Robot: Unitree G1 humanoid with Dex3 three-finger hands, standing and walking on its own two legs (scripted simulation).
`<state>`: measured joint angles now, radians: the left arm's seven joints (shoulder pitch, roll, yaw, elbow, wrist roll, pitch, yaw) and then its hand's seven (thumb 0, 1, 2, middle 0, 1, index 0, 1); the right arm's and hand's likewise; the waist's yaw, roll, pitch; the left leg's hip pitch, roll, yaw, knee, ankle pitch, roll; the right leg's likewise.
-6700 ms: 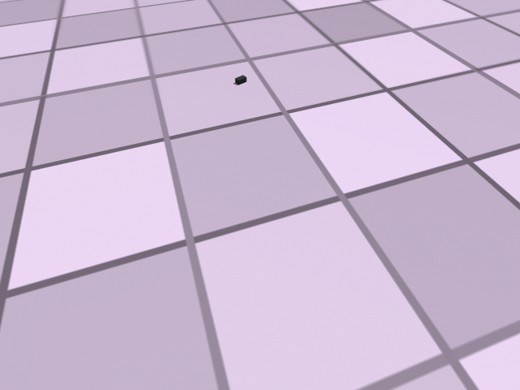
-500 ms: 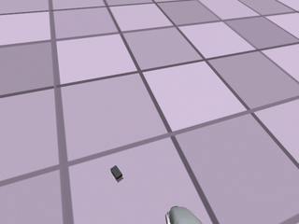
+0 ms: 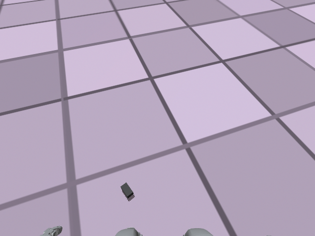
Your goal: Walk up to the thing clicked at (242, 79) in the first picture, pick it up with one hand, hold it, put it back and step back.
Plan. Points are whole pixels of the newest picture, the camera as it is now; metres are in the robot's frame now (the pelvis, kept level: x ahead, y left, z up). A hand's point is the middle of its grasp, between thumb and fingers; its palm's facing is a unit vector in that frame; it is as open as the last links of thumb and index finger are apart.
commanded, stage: walk up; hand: left
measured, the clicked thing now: (127, 190) +0.46 +0.19 -0.73
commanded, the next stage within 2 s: none
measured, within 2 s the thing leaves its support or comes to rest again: neither
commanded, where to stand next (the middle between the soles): +0.07 -0.03 m, yaw +2 degrees
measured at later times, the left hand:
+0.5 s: hand out of the picture +0.09 +0.24 -0.13, palm faces +0.02 -0.95 -0.30, open 7.4 cm
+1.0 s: hand out of the picture +0.08 +0.25 -0.13, palm faces +0.02 -0.95 -0.31, open 7.4 cm
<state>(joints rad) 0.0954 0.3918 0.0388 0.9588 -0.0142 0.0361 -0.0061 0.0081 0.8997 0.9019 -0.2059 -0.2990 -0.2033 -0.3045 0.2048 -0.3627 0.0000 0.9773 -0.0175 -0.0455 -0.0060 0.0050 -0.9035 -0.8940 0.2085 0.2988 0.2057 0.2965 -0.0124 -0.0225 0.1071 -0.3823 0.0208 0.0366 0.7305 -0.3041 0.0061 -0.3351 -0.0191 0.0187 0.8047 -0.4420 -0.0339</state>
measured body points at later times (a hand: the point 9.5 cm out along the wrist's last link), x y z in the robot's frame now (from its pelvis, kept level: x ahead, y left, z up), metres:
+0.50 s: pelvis +0.01 -0.01 +0.03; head +0.02 +0.00 +0.48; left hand +0.09 +0.29 -0.11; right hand +0.12 -0.31 -0.09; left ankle +0.05 +0.12 -0.71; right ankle +0.01 -0.13 -0.71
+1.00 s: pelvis +0.01 +0.00 +0.03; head +0.03 +0.01 +0.48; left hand +0.08 +0.30 -0.10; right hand +0.11 -0.29 -0.10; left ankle +0.05 +0.12 -0.71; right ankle +0.01 -0.13 -0.71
